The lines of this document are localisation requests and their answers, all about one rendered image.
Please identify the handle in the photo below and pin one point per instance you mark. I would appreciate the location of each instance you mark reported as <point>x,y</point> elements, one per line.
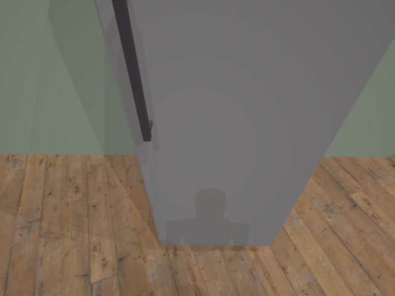
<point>128,45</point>

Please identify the fridge door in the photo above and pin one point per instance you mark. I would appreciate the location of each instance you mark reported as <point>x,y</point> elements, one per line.
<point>245,98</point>

